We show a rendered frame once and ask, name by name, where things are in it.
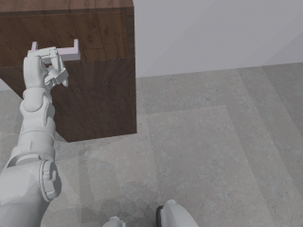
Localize cabinet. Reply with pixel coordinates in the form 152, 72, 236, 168
0, 0, 137, 143

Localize robot left hand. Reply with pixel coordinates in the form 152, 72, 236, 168
23, 46, 69, 93

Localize robot right shin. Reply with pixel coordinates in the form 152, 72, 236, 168
161, 200, 176, 227

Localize left robot upper arm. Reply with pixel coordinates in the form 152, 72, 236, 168
0, 159, 62, 227

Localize robot left shin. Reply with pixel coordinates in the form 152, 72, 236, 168
109, 217, 120, 221

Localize robot shin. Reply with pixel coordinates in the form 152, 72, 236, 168
109, 217, 120, 221
161, 200, 176, 227

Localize drawer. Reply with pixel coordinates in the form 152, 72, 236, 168
0, 10, 128, 67

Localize robot left forearm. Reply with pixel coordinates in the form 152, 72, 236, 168
0, 87, 56, 206

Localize handle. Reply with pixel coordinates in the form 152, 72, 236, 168
27, 39, 80, 61

